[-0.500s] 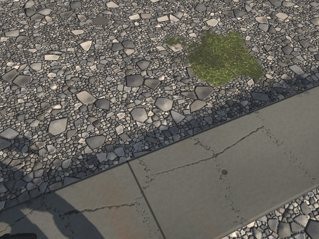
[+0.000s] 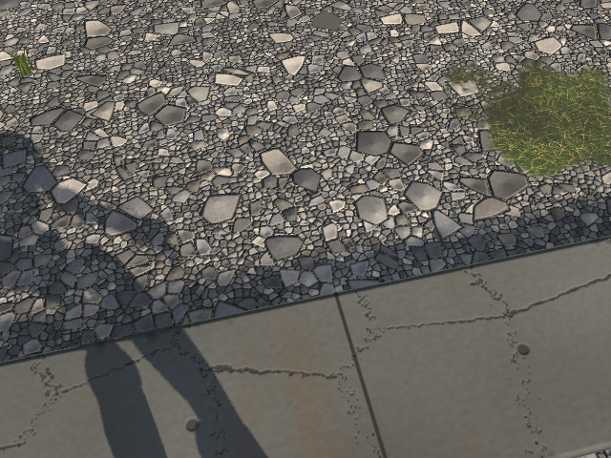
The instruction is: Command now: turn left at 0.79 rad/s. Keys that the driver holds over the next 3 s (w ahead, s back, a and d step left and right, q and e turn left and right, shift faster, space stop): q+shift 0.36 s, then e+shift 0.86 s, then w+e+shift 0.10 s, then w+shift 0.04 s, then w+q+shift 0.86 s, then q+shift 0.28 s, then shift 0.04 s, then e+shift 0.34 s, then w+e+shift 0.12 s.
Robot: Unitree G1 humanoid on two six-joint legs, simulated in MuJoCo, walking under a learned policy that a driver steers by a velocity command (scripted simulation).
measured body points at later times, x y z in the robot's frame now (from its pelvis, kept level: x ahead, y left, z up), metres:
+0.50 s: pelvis +0.03 +0.05 +0.00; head +0.05 +0.08 +0.44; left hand +0.06 +0.37 -0.11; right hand +0.31 -0.14 -0.07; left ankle +0.02 +0.14 -0.74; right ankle +0.13 -0.08 -0.70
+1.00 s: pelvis +0.09 +0.07 +0.00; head +0.12 +0.08 +0.45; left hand +0.21 +0.36 -0.09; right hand +0.28 -0.19 -0.07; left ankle +0.04 +0.16 -0.74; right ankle +0.10 -0.07 -0.73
